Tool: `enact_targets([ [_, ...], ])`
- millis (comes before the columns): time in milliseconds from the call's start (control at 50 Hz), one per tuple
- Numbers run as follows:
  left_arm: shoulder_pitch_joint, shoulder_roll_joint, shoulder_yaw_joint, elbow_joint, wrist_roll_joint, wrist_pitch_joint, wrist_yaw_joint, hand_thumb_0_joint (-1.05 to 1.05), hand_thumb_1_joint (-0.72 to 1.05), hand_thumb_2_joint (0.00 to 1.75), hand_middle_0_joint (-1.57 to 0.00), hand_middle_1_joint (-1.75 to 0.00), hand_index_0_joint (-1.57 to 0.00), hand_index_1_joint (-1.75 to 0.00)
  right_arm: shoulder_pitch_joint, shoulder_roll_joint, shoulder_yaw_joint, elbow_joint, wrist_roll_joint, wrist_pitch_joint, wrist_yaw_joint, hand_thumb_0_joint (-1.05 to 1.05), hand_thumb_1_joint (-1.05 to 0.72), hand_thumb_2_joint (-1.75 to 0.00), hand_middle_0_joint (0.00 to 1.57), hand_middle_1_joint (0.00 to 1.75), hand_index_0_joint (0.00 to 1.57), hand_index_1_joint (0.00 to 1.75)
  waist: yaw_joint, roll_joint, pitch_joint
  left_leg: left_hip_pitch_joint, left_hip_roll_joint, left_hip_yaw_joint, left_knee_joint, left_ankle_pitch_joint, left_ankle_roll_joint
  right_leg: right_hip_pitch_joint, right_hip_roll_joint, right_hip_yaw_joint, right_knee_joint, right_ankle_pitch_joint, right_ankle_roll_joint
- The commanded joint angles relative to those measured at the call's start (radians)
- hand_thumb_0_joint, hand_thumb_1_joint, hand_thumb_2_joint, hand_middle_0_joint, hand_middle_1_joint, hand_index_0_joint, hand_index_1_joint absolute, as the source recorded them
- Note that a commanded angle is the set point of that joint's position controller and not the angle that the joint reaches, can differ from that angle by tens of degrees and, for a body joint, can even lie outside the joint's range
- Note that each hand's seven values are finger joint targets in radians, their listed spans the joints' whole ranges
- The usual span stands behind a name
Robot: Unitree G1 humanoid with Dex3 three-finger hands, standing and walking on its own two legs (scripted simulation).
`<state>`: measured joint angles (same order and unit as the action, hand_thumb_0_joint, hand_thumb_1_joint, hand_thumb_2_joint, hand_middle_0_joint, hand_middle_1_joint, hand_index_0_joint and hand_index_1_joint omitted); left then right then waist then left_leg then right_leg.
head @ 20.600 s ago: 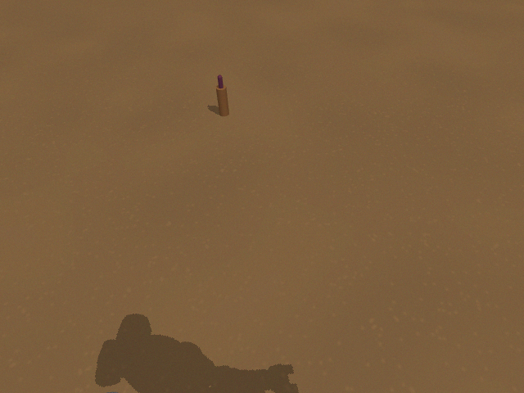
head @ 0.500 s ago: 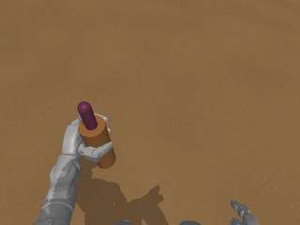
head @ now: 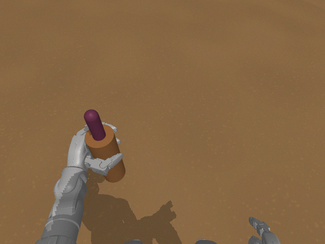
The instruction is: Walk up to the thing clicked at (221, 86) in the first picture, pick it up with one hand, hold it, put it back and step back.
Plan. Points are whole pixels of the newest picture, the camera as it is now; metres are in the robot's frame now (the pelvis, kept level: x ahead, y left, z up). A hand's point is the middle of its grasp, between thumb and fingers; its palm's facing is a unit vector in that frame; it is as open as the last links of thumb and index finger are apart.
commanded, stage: hold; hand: left
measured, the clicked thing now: (104, 148) +0.33 +0.17 +0.04
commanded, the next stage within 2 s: crouch in 0.16 s
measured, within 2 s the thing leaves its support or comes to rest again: neither
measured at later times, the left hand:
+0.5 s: hand (107, 152) +0.33 +0.17 +0.02, palm faces +0.00 -1.00 +0.01, open 9.1 cm
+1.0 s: hand (121, 177) +0.36 +0.17 -0.22, palm faces -0.02 -1.00 -0.03, open 9.2 cm
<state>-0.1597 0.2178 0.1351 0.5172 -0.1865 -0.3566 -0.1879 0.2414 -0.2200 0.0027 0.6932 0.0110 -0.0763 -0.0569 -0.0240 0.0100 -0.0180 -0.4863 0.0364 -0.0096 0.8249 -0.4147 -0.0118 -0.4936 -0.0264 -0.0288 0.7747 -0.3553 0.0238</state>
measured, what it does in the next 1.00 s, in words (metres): lowers itself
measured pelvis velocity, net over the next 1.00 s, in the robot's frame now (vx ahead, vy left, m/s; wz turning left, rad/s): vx -0.04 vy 0.00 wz -0.01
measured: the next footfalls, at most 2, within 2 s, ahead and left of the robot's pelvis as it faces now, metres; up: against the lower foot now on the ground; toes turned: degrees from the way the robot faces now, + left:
none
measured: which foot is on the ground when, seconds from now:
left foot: down 0.00-1.00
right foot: down 0.00-1.00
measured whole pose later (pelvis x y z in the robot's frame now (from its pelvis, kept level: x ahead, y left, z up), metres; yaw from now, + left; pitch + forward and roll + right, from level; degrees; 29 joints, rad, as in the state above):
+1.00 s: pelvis -0.04 +0.00 -0.19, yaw +0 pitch +30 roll -3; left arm -0.49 0.29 0.28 0.99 -0.15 -0.72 -0.24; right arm 0.18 -0.26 0.00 0.71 -0.06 -0.09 0.03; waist -0.10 0.01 -0.20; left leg -1.56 0.02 -0.06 1.71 -0.67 -0.02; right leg -1.57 -0.04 -0.03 1.66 -0.61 0.02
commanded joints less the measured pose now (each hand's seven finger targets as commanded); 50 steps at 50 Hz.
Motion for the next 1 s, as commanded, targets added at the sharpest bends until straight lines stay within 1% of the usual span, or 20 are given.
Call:
enact_targets([
  [0,-0.359,0.145,0.074,-0.28,-0.045,-0.104,-0.004,0.0,0.28,1.21,-1.25,-1.38,-1.26,-1.38,-0.036,-0.139,-0.049,-0.123,0.006,-0.041,-0.01,0.0,-0.9,-0.9,0.2,0.3,0.2,0.3,0.001,0.017,-0.285,0.094,-0.026,0.0,-0.139,0.21,0.012,0.13,0.033,-0.018,-0.1,0.202,-0.037],
  [40,-0.359,0.136,0.063,-0.285,-0.044,-0.106,-0.005,0.0,0.27,1.21,-1.26,-1.39,-1.27,-1.39,-0.04,-0.136,-0.047,-0.126,0.005,-0.042,-0.008,0.0,-0.9,-0.9,0.2,0.3,0.2,0.3,0.001,0.016,-0.288,0.09,-0.029,0.006,-0.133,0.219,0.014,0.136,0.03,-0.014,-0.1,0.219,-0.036],
  [60,-0.408,0.154,0.069,-0.343,-0.044,-0.114,-0.002,0.0,0.26,1.2,-1.25,-1.38,-1.26,-1.38,-0.037,-0.139,-0.049,-0.129,0.005,-0.042,-0.006,0.0,-0.9,-0.9,0.2,0.3,0.2,0.3,0.001,0.034,-0.309,0.107,-0.026,0.003,-0.138,0.224,0.011,0.138,0.032,-0.014,-0.095,0.219,-0.039],
  [80,-0.385,0.169,0.087,-0.304,-0.04,-0.111,0.0,0.0,0.27,1.2,-1.25,-1.38,-1.27,-1.38,-0.031,-0.137,-0.049,-0.123,0.006,-0.039,-0.008,0.0,-0.9,-0.9,0.2,0.3,0.2,0.3,0.005,0.042,-0.324,0.106,-0.029,0.006,-0.132,0.242,0.01,0.151,0.029,-0.013,-0.093,0.235,-0.039],
  [120,-0.397,0.147,0.06,-0.313,-0.037,-0.109,-0.004,0.0,0.29,1.21,-1.26,-1.38,-1.27,-1.38,-0.033,-0.139,-0.05,-0.127,0.004,-0.042,-0.008,0.0,-0.9,-0.9,0.2,0.3,0.2,0.3,-0.004,0.037,-0.314,0.111,-0.025,0.002,-0.134,0.245,0.009,0.135,0.033,-0.014,-0.09,0.235,-0.039],
  [240,-0.378,0.144,0.055,-0.316,-0.043,-0.1,-0.003,0.0,0.32,1.24,-1.26,-1.38,-1.26,-1.39,-0.007,-0.14,-0.049,-0.112,0.003,-0.045,-0.006,0.0,-0.9,-0.91,0.2,0.3,0.2,0.3,-0.01,0.053,-0.33,0.13,-0.022,-0.004,-0.121,0.331,0.002,0.138,0.033,-0.021,-0.075,0.294,-0.042],
  [260,-0.386,0.135,0.048,-0.335,-0.041,-0.101,0.0,0.0,0.27,1.19,-1.24,-1.32,-1.24,-1.32,-0.014,-0.135,-0.047,-0.117,0.002,-0.042,-0.005,0.0,-0.89,-0.9,0.2,0.3,0.2,0.3,-0.004,0.048,-0.326,0.127,-0.022,-0.003,-0.121,0.323,0.005,0.138,0.033,-0.02,-0.079,0.293,-0.041],
  [340,-0.391,0.119,0.051,-0.237,-0.032,-0.107,0.009,0.0,0.25,1.23,-1.26,-1.37,-1.27,-1.37,-0.025,-0.138,-0.051,-0.112,-0.001,-0.041,0.003,0.0,-0.89,-0.9,0.2,0.3,0.2,0.3,-0.012,0.018,-0.243,0.064,-0.02,-0.006,-0.13,0.209,0.01,0.078,0.034,-0.021,-0.079,0.196,-0.04],
  [400,-0.378,0.104,0.057,-0.164,-0.03,-0.127,0.006,0.0,0.24,1.23,-1.27,-1.39,-1.29,-1.38,-0.03,-0.14,-0.056,-0.112,-0.004,-0.04,0.011,0.0,-0.89,-0.9,0.2,0.3,0.2,0.3,-0.01,-0.015,-0.223,0.017,-0.023,-0.002,-0.109,0.17,0.016,0.05,0.032,-0.019,-0.066,0.169,-0.037],
  [420,-0.387,0.134,0.092,-0.159,-0.031,-0.144,0.005,0.0,0.24,1.24,-1.27,-1.4,-1.29,-1.39,-0.029,-0.141,-0.058,-0.108,-0.005,-0.039,0.015,0.0,-0.89,-0.9,0.2,0.3,0.2,0.3,-0.003,0.0,-0.244,0.004,-0.028,0.002,-0.095,0.162,0.016,0.051,0.028,-0.015,-0.058,0.164,-0.038],
  [480,-0.403,0.122,0.089,-0.079,-0.022,-0.189,-0.003,0.0,0.22,1.23,-1.27,-1.4,-1.29,-1.39,-0.024,-0.146,-0.065,-0.097,-0.014,-0.04,0.024,0.0,-0.89,-0.9,0.2,0.3,0.2,0.3,-0.019,-0.017,-0.247,-0.057,-0.03,0.004,-0.032,0.152,0.02,-0.016,0.026,-0.007,-0.005,0.165,-0.038],
  [540,-0.434,0.139,0.115,-0.022,-0.017,-0.249,-0.01,0.0,0.2,1.23,-1.26,-1.4,-1.28,-1.39,-0.01,-0.15,-0.072,-0.084,-0.025,-0.044,0.034,0.0,-0.89,-0.9,0.2,0.3,0.2,0.3,-0.022,0.017,-0.31,-0.122,-0.031,-0.003,0.051,0.15,0.015,-0.11,0.026,-0.004,0.083,0.156,-0.043],
  [640,-0.529,0.16,0.119,0.06,-0.014,-0.364,-0.046,0.0,0.17,1.23,-1.27,-1.42,-1.29,-1.4,0.013,-0.164,-0.069,-0.087,-0.043,-0.055,0.053,0.0,-0.9,-0.9,0.2,0.3,0.2,0.3,-0.053,0.052,-0.452,-0.267,-0.033,-0.026,0.243,0.165,0.012,-0.336,0.026,-0.009,0.284,0.128,-0.052],
  [720,-0.586,0.192,0.141,0.131,-0.018,-0.439,-0.065,0.0,0.13,1.21,-1.28,-1.41,-1.3,-1.4,0.019,-0.179,-0.061,-0.09,-0.049,-0.063,0.061,0.0,-0.89,-0.9,0.2,0.3,0.2,0.3,-0.053,0.076,-0.566,-0.437,-0.044,-0.038,0.393,0.093,0.014,-0.5,0.023,-0.01,0.44,0.061,-0.056],
  [740,-0.611,0.185,0.125,0.145,-0.016,-0.451,-0.065,0.0,0.14,1.21,-1.26,-1.4,-1.28,-1.39,0.015,-0.185,-0.061,-0.094,-0.05,-0.063,0.064,0.0,-0.89,-0.9,0.2,0.3,0.2,0.3,-0.059,0.093,-0.585,-0.467,-0.045,-0.038,0.423,0.073,0.014,-0.545,0.023,-0.01,0.471,0.04,-0.059],
  [760,-0.644,0.22,0.15,0.137,-0.014,-0.463,-0.065,0.0,0.14,1.23,-1.26,-1.41,-1.28,-1.4,0.018,-0.193,-0.062,-0.093,-0.052,-0.062,0.063,0.0,-0.89,-0.9,0.2,0.3,0.2,0.3,-0.055,0.111,-0.611,-0.49,-0.044,-0.048,0.442,0.05,0.011,-0.59,0.024,-0.014,0.505,0.014,-0.061],
  [820,-0.677,0.205,0.134,0.172,-0.007,-0.48,-0.056,0.0,0.13,1.24,-1.26,-1.42,-1.29,-1.41,0.016,-0.204,-0.064,-0.088,-0.058,-0.056,0.068,0.0,-0.88,-0.9,0.2,0.3,0.2,0.3,-0.071,0.12,-0.662,-0.581,-0.044,-0.05,0.521,0.009,0.009,-0.678,0.022,-0.005,0.58,-0.028,-0.063],
  [840,-0.685,0.237,0.173,0.174,-0.009,-0.484,-0.052,0.0,0.14,1.25,-1.27,-1.43,-1.3,-1.42,0.024,-0.21,-0.063,-0.085,-0.06,-0.054,0.069,0.0,-0.88,-0.9,0.2,0.3,0.2,0.3,-0.063,0.118,-0.697,-0.603,-0.046,-0.053,0.55,0.031,0.009,-0.698,0.021,-0.01,0.614,-0.013,-0.065],
  [920,-0.682,0.269,0.199,0.194,0.002,-0.484,-0.057,0.0,0.23,1.26,-1.28,-1.42,-1.3,-1.41,0.025,-0.223,-0.06,-0.069,-0.066,-0.042,0.076,0.0,-0.89,-0.9,0.2,0.3,0.2,0.3,-0.061,0.127,-0.791,-0.66,-0.05,-0.053,0.668,0.129,0.014,-0.779,0.023,-0.018,0.732,0.057,-0.069],
  [980,-0.745,0.275,0.206,0.222,0.011,-0.485,-0.046,0.0,0.28,1.28,-1.29,-1.42,-1.3,-1.42,0.029,-0.212,-0.062,-0.055,-0.076,-0.036,0.079,0.0,-0.9,-0.9,0.2,0.3,0.2,0.3,-0.093,0.066,-0.793,-0.845,-0.055,-0.027,0.766,0.041,0.031,-0.757,0.019,0.025,0.76,0.03,-0.053],
])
